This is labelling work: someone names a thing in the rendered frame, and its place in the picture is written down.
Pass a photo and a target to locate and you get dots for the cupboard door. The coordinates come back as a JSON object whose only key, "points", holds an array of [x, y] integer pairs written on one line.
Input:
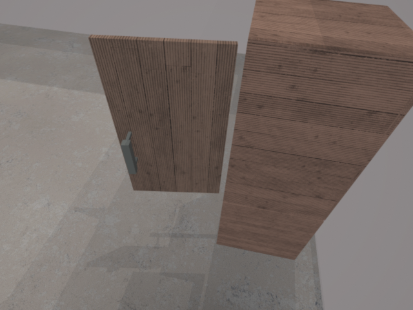
{"points": [[174, 96]]}

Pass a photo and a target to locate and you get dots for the handle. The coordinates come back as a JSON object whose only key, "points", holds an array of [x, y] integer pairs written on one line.
{"points": [[130, 159]]}

